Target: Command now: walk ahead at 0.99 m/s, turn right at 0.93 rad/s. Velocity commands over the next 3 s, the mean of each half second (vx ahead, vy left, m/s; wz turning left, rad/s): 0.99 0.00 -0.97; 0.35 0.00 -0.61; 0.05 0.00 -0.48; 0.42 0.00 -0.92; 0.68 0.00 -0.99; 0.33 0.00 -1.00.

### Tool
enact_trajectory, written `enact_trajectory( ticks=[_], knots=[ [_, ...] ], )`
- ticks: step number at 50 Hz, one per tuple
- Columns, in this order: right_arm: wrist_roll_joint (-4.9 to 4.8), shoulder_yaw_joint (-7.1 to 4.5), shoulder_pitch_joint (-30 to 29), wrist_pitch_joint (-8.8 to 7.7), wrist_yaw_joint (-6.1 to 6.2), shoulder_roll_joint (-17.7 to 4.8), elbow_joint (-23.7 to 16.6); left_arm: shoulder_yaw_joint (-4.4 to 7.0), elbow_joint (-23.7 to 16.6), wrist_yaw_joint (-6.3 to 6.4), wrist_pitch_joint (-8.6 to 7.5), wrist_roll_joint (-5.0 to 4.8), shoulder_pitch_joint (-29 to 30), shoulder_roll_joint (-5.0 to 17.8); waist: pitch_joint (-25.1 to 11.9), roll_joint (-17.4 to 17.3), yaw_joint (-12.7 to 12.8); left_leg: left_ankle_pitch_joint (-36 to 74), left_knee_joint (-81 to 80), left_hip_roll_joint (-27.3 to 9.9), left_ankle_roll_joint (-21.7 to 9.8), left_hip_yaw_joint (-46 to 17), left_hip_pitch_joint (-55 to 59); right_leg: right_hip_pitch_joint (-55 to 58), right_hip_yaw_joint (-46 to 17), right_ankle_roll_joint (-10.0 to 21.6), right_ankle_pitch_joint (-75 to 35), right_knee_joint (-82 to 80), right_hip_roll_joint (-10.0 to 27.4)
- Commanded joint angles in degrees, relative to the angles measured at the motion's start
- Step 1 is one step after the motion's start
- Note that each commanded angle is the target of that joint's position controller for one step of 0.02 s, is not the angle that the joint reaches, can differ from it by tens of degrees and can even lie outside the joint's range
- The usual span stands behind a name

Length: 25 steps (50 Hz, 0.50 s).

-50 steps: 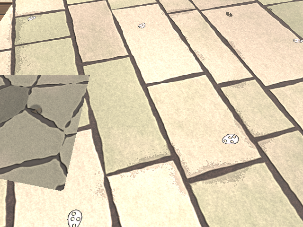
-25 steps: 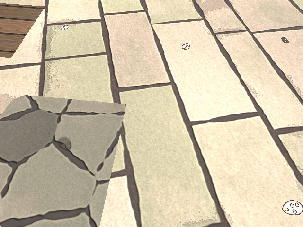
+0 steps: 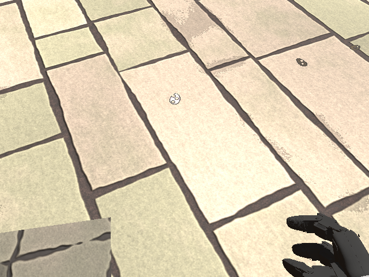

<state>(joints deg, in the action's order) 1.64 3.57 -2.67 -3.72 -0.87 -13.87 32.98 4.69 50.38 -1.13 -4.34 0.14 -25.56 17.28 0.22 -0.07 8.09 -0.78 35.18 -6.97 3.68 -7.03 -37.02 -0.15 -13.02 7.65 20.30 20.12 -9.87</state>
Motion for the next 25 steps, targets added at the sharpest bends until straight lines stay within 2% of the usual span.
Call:
enact_trajectory(
  ticks=[1, 2, 3, 4, 5, 6, 7, 8, 9, 10, 11, 12, 13, 16, 18, 19, 20, 21, 22, 23, 24, 25],
  knots=[
    [-0.38, -3.11, 1.23, -1.13, 0.75, -8.18, -2.35, 3.03, -3.77, 0.27, -0.52, 0.19, 1.46, 10.95, -1.07, 3.49, -3.93, -1.53, -7.16, 7.04, -0.99, 5.35, 20.07, -9.67, -11.90, 4.13, -30.26, 1.54, 9.76],
    [-0.42, -4.39, 8.42, -1.58, 1.38, -10.78, -0.52, 3.30, -4.09, 0.05, -0.66, 0.52, 2.76, 12.43, -6.00, 2.38, -8.15, -6.11, -7.87, 8.23, -2.00, 5.72, 28.37, -8.78, -10.74, 2.74, -36.64, 10.89, 8.93],
    [-0.02, -5.81, 20.39, -2.05, 2.14, -13.54, 2.21, 3.38, -4.95, -0.22, -1.11, 0.42, 6.35, 12.96, -12.10, 1.08, -15.42, -9.77, -5.82, 5.45, -3.20, 4.31, 42.13, -14.54, -8.01, 1.19, -35.72, 24.85, 6.44],
    [1.59, -7.79, 34.64, -2.27, 3.30, -18.33, 4.30, 1.56, -7.43, 0.16, -2.00, 0.16, 8.83, 6.44, -20.36, -6.21, -20.61, -31.42, -6.56, -8.15, -4.76, -8.87, 56.15, -24.26, -3.09, 0.97, -15.97, 44.47, 3.92],
    [2.77, -8.93, 29.61, -1.64, 3.01, -23.13, 4.10, -0.69, -11.88, -0.23, -2.03, -2.46, 3.62, -0.22, -25.47, -27.47, -12.82, -47.99, -21.26, -21.99, -10.86, -44.02, 62.79, -41.47, 3.60, -0.93, 9.00, 58.16, -0.36],
    [2.45, -8.75, 22.26, -0.97, 2.63, -17.18, 2.65, -0.92, -9.88, 0.64, -0.48, -0.86, 6.02, 3.93, -15.92, -17.27, -11.88, -54.58, -22.04, -19.93, -11.43, -42.48, 55.47, -48.72, 6.01, -0.31, 2.78, 63.17, 6.59],
    [1.81, -7.53, 19.55, -0.65, 2.34, -11.66, 2.17, -0.37, -9.84, 0.26, 0.29, 0.58, 10.33, 6.07, -9.98, -8.43, -12.66, -46.02, -20.08, -16.78, -10.41, -30.22, 49.33, -49.22, 7.87, -0.53, -1.81, 61.41, 9.18],
    [1.89, -6.98, 21.01, -0.46, 1.99, -9.35, 3.92, -0.32, -10.22, -0.42, 0.72, 1.33, 14.09, 5.69, -5.48, -2.25, -13.13, -30.14, -19.70, -13.74, -9.19, -19.40, 43.88, -47.47, 8.47, -1.12, -3.62, 58.49, 11.16],
    [1.63, -6.85, 22.81, -0.59, 2.17, -9.00, 6.03, -0.54, -12.07, -1.43, 1.27, 2.18, 16.32, 4.58, -4.26, -3.57, -12.34, -26.33, -20.64, -12.05, -8.99, -14.87, 40.41, -47.15, 8.41, -1.37, -3.92, 57.57, 12.47],
    [1.35, -6.59, 23.90, -1.07, 2.02, -7.91, 7.93, -1.01, -13.10, -2.34, 2.12, 2.32, 16.74, 3.18, -2.12, -6.50, -11.17, -22.76, -21.57, -11.19, -8.50, -10.87, 37.40, -47.16, 8.27, -1.87, -4.25, 57.26, 14.04],
    [0.77, -6.22, 24.85, -1.68, 1.53, -6.22, 9.44, -1.44, -14.24, -2.90, 2.85, 2.12, 18.10, 2.14, -0.80, -7.05, -10.54, -18.15, -22.10, -10.48, -7.77, -7.28, 36.62, -48.37, 8.28, -1.91, -4.83, 57.34, 14.79],
    [0.21, -5.76, 26.97, -2.08, 0.95, -4.15, 10.96, -1.90, -15.26, -3.07, 3.28, 2.08, 20.68, 1.16, 1.10, -5.25, -10.81, -9.13, -21.99, -9.07, -6.44, -1.69, 35.75, -49.42, 8.82, -1.72, -5.55, 57.13, 15.27],
    [-0.12, -6.02, 25.97, -2.56, 0.79, -5.37, 11.05, -2.36, -17.00, -3.46, 3.58, 2.02, 21.05, 0.60, 0.29, -6.56, -9.30, -7.98, -23.56, -9.56, -6.63, -0.09, 34.74, -49.22, 9.36, -1.79, -8.24, 55.51, 14.88],
    [0.07, -6.49, 22.16, -3.77, 0.73, -7.35, 11.44, -3.02, -20.01, -4.15, 4.08, 1.78, 25.20, 1.93, 4.03, -4.91, -6.52, 1.39, -27.70, -8.30, -6.29, 10.26, 30.58, -47.70, 11.18, -2.08, -15.76, 47.27, 15.35],
    [0.07, -6.63, 24.31, -3.95, 0.95, -8.14, 13.06, -3.49, -21.23, -4.85, 4.14, 1.91, 29.91, 2.31, 7.36, -2.40, -7.65, 6.17, -30.40, -6.07, -5.70, 16.36, 30.50, -44.53, 16.25, -1.20, -19.10, 37.15, 14.31],
    [0.10, -6.69, 26.25, -3.70, 1.07, -8.30, 13.95, -3.79, -20.75, -5.10, 4.21, 1.73, 31.08, 1.75, 7.28, -1.63, -8.85, 12.43, -30.10, -3.88, -4.70, 19.90, 32.12, -41.91, 19.50, -0.10, -19.23, 33.90, 12.34],
    [0.46, -6.99, 27.03, -3.78, 1.21, -10.56, 13.99, -4.35, -21.89, -5.37, 3.93, 1.66, 32.33, 0.58, 8.31, -3.61, -8.15, 23.67, -28.02, -5.81, -4.23, 21.33, 32.07, -38.36, 20.90, 1.12, -18.49, 28.87, 12.46],
    [0.38, -7.17, 28.37, -3.52, 1.54, -11.23, 14.52, -4.18, -21.31, -5.19, 3.88, 1.78, 32.54, 1.47, 7.34, -3.13, -8.00, 39.44, -25.07, -5.51, -3.66, 22.73, 35.01, -35.14, 23.99, 2.15, -17.26, 27.14, 9.55],
    [0.28, -7.53, 30.11, -2.91, 1.95, -12.75, 14.78, -3.91, -20.48, -4.76, 3.70, 2.00, 31.04, 2.21, 5.23, -4.46, -6.92, 51.72, -20.28, -5.79, -3.35, 23.31, 38.44, -32.00, 25.56, 3.10, -15.53, 25.55, 6.95],
    [0.43, -8.09, 29.94, -1.97, 2.48, -14.86, 14.46, -3.35, -19.08, -4.25, 3.50, 1.85, 26.63, 3.68, 1.76, -5.93, -4.10, 59.20, -13.00, -6.94, -3.26, 23.18, 40.26, -26.54, 25.47, 3.96, -12.73, 24.34, 4.95],
    [0.33, -8.55, 28.48, -0.95, 2.93, -16.49, 13.90, -2.50, -16.45, -3.74, 3.06, 2.12, 17.58, 5.40, -2.72, -5.96, 0.58, 63.82, -0.36, -8.11, -3.77, 22.46, 38.88, -16.66, 24.32, 4.97, -11.70, 22.51, 2.90],
    [-0.29, -8.61, 26.80, -0.68, 2.75, -16.79, 11.81, -1.09, -12.09, -2.76, 2.38, 1.85, 6.03, 7.27, -8.64, -3.64, 4.37, 63.87, 17.17, -8.29, -3.85, 21.88, 32.16, -1.87, 21.89, 6.67, -14.65, 18.61, 0.45]
  ],
)
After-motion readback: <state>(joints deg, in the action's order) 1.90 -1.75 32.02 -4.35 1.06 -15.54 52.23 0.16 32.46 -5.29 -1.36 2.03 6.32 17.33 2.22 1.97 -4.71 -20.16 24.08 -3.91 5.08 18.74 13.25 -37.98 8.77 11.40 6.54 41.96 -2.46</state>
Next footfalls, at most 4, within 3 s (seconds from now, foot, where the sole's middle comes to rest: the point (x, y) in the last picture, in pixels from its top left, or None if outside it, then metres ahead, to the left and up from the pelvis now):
0.06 left None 0.26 0.20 -0.77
0.52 right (250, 254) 0.58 -0.12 -0.77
0.92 left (270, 188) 0.87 -0.20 -0.77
1.30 right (277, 241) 0.65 -0.22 -0.77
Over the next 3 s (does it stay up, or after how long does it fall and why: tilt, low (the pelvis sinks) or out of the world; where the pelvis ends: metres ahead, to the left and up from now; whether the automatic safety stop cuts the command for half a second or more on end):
stays up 0.47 -0.74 0.01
